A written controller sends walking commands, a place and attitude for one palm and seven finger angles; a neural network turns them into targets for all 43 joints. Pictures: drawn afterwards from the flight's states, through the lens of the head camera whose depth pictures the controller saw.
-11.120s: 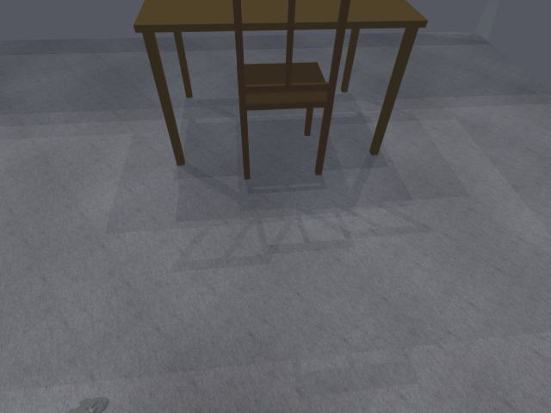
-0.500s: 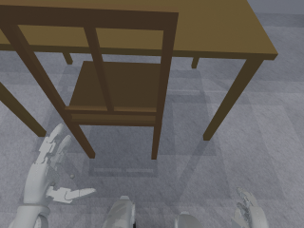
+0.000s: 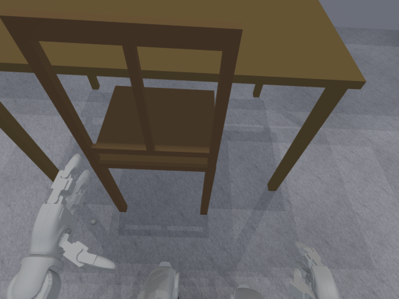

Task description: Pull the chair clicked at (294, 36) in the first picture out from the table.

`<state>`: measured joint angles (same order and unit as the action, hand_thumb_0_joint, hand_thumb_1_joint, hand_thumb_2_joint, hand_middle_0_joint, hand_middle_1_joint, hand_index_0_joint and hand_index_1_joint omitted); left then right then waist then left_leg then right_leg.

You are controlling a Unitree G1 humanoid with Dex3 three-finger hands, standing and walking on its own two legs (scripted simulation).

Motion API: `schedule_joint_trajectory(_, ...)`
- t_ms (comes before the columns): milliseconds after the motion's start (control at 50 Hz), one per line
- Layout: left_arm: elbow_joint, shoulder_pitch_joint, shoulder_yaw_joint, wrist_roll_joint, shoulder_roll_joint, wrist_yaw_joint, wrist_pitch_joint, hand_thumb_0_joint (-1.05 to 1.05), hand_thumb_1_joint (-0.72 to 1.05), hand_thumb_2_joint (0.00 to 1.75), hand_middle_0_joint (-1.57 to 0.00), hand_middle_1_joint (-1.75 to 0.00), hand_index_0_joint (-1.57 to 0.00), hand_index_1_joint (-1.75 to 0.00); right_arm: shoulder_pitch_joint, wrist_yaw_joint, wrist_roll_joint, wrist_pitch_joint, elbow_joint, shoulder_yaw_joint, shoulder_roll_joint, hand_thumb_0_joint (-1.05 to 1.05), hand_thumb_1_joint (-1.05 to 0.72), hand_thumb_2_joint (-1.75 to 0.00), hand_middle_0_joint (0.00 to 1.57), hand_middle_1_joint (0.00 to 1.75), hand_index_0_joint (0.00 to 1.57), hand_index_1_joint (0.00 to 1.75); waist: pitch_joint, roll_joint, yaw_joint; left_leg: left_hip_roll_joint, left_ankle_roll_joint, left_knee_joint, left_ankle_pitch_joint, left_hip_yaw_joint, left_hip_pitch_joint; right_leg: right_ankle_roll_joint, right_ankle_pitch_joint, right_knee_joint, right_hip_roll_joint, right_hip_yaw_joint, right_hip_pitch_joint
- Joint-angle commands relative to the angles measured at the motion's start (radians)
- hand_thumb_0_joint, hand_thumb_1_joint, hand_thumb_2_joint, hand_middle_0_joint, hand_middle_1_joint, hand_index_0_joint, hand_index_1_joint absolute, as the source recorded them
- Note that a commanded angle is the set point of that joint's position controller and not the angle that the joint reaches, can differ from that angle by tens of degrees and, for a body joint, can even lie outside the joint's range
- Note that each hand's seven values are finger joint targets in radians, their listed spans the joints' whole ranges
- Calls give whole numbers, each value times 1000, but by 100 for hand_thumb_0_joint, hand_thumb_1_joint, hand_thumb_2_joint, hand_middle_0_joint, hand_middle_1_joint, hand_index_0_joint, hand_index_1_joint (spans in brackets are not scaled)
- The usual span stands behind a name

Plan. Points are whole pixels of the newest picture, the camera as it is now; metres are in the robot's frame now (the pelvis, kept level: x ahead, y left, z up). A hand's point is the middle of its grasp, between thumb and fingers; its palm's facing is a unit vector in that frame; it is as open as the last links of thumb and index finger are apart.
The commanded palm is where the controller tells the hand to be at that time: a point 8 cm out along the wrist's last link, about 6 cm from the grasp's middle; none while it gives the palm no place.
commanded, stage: raise the hand toward the chair's back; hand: left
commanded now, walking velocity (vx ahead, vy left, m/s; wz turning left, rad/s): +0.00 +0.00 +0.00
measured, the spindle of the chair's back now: (142, 107) +0.54 +0.19 +0.02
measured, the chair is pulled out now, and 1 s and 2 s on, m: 0.00 0.00 0.00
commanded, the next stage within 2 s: aim the fingers beside a spindle in 0.54 s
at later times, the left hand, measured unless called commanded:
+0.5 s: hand (103, 219) +0.24 +0.19 +0.05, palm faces +0.05 -1.00 -0.06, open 16.9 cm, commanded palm +0.22 +0.25 +0.05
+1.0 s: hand (119, 204) +0.28 +0.17 +0.04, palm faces +0.03 -1.00 -0.06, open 16.9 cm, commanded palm +0.26 +0.23 +0.04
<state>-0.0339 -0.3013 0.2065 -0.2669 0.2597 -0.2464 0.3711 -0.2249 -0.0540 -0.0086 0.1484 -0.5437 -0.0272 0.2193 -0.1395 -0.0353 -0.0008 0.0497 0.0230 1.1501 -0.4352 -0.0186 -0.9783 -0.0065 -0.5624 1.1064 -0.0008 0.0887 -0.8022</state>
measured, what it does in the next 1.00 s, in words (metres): stands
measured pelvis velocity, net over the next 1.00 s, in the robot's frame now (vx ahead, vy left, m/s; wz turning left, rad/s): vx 0.01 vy -0.02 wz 0.00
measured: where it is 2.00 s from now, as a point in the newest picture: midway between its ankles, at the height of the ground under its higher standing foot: outside the picture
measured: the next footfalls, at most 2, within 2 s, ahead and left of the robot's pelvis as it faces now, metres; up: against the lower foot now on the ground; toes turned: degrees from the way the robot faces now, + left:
none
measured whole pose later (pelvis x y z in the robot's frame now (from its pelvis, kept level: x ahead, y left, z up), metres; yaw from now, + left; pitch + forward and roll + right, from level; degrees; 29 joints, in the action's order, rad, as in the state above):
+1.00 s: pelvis +0.01 -0.02 -0.01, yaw +0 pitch +17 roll -2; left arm -0.18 -0.17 0.20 -0.25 0.24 -0.23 0.42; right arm -0.22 -0.05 -0.01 0.16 -0.58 0.00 0.25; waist -0.15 -0.04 -0.02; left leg 0.06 0.00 1.16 -0.45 -0.02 -1.01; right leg 0.02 -0.59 1.15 0.01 0.08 -0.85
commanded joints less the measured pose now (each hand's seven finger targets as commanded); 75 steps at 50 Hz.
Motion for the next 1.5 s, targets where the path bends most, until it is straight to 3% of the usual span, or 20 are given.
schedule_joint_trajectory(0,203,81,85,-27,133,-2,70,0,-50,30,-6,-8,-6,-8,26,-13,-9,63,141,71,153,0,-90,-90,20,30,20,30,-235,-60,-10,-19,-5,-207,113,-50,349,30,158,-172,42,-5,-26)
schedule_joint_trajectory(160,157,63,86,-29,134,1,77,0,-50,30,-6,-8,-6,-8,25,-10,-12,68,133,76,157,0,-90,-90,20,30,20,30,-196,-34,-8,-23,-1,-211,90,-37,309,29,137,-191,43,-14,-12)
schedule_joint_trajectory(260,164,70,96,-25,147,15,96,0,-50,30,-6,-8,-6,-8,26,-11,-11,73,129,78,156,0,-90,-90,20,30,20,30,-204,-38,-11,-24,2,-203,89,-28,307,27,133,-194,39,-23,-10)
schedule_joint_trajectory(320,176,77,80,-23,125,19,107,0,-50,30,-6,-8,-6,-8,27,-10,-10,76,127,77,151,0,-90,-90,20,30,20,30,-215,-61,-13,-24,1,-197,106,-23,320,26,147,-191,36,-24,-13)
schedule_joint_trajectory(380,143,73,80,-21,125,16,101,0,-50,30,-6,-8,-6,-8,27,-11,-11,72,127,76,153,0,-90,-90,20,30,20,30,-193,-20,-18,-26,4,-195,91,-22,296,22,137,-198,36,-27,-12)
schedule_joint_trajectory(540,170,85,80,-27,125,2,108,0,-50,30,-6,-8,-6,-8,25,-13,-12,77,118,77,148,0,-90,-90,20,30,20,30,-243,-47,-17,-26,6,-173,165,-14,330,21,209,-190,33,-34,6)
schedule_joint_trajectory(620,143,85,81,-26,121,1,101,0,-50,30,-6,-8,-6,-8,30,-13,-12,71,118,76,147,0,-90,-90,20,30,20,30,-220,-21,-19,-27,7,-169,159,-13,309,19,211,-192,33,-36,7)
schedule_joint_trajectory(680,110,127,84,-22,125,-3,104,0,-50,30,-6,-8,-6,-8,26,-14,-9,71,110,76,150,0,-90,-90,20,30,20,30,-221,-1,-25,-27,8,-152,165,-13,290,17,221,-182,31,-43,-3)
schedule_joint_trajectory(780,112,142,65,-17,113,-5,119,0,-50,30,-6,-8,-6,-8,23,-9,-7,74,110,77,149,0,-90,-90,20,30,20,30,-259,-35,-18,-28,8,-138,199,-7,304,20,257,-164,27,-45,0)
schedule_joint_trajectory(900,69,242,53,-3,111,17,120,0,-50,30,-6,-8,-6,-8,16,-7,-3,66,102,76,155,0,-90,-90,20,30,20,30,-256,-18,-31,-25,7,-126,175,-11,284,19,233,-150,27,-46,-34)
schedule_joint_trajectory(920,56,250,74,-5,126,20,119,0,-50,30,-6,-8,-6,-8,15,-8,-3,64,99,78,157,0,-90,-90,20,30,20,30,-265,-2,-28,-25,7,-122,176,-9,276,18,237,-149,28,-50,-30)
schedule_joint_trajectory(940,52,246,92,-3,141,24,123,0,-50,30,-6,-8,-6,-8,16,-6,-3,61,97,79,158,0,-90,-90,20,30,20,30,-279,-23,-17,-26,5,-124,179,-7,277,20,237,-147,26,-53,-25)
schedule_joint_trajectory(980,43,250,76,0,124,24,117,0,-50,30,-6,-8,-6,-8,15,-3,-2,54,105,77,155,0,-90,-90,20,30,20,30,-288,-25,-17,-27,6,-123,194,-4,280,20,258,-139,27,-51,-17)
schedule_joint_trajectory(1020,27,259,107,-5,147,28,117,0,-50,30,-6,-8,-6,-8,10,-2,-2,45,99,80,157,0,-90,-90,20,30,20,30,-305,-13,-15,-26,6,-114,208,3,271,18,283,-139,27,-57,-2)
schedule_joint_trajectory(1140,-13,354,55,1,110,20,128,0,-50,30,-6,-8,-6,-8,4,1,-1,37,92,79,160,0,-90,-90,20,30,20,30,-294,-25,-35,-24,5,-104,189,-3,267,19,259,-127,29,-55,-50)
schedule_joint_trajectory(1220,-51,402,52,11,111,27,130,0,-50,30,-6,-8,-6,-8,-5,2,1,31,85,80,164,0,-90,-90,20,30,20,30,-305,-22,-35,-21,4,-101,171,-9,265,21,231,-115,30,-50,-77)
schedule_joint_trajectory(1260,-78,442,74,15,139,36,133,0,-50,30,-6,-8,-6,-8,-11,0,2,25,80,80,170,0,-90,-90,20,30,20,30,-304,3,-37,-19,6,-94,156,-11,244,22,213,-111,34,-54,-83)
schedule_joint_trajectory(1360,-118,523,97,31,163,55,141,0,-50,30,-6,-8,-6,-8,-17,2,5,11,71,81,169,0,-90,-90,20,30,20,30,-342,-15,-34,-18,5,-82,171,-9,253,24,227,-95,35,-56,-92)
schedule_joint_trajectory(1400,-114,525,82,33,144,55,146,0,-50,30,-6,-8,-6,-8,-16,7,5,6,74,81,164,0,-90,-90,20,30,20,30,-376,-44,-30,-18,2,-81,199,-4,275,24,258,-88,32,-58,-83)
schedule_joint_trajectory(1480,-169,532,64,38,120,62,138,0,-50,30,-6,-8,-6,-8,-25,13,6,-8,72,82,169,0,-90,-90,20,30,20,30,-359,-10,-38,-17,1,-75,204,-8,259,23,267,-80,34,-50,-102)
